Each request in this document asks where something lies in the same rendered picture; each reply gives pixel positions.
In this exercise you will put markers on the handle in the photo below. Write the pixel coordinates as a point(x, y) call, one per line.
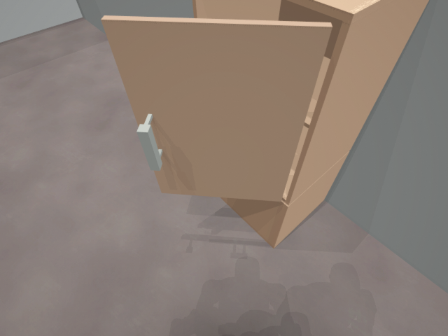
point(147, 139)

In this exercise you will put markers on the cupboard door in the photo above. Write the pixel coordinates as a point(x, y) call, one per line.
point(229, 98)

